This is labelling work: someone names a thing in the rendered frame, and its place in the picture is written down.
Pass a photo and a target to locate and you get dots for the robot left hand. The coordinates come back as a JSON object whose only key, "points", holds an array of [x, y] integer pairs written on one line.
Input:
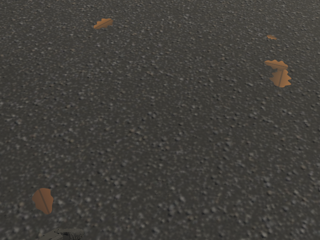
{"points": [[64, 234]]}

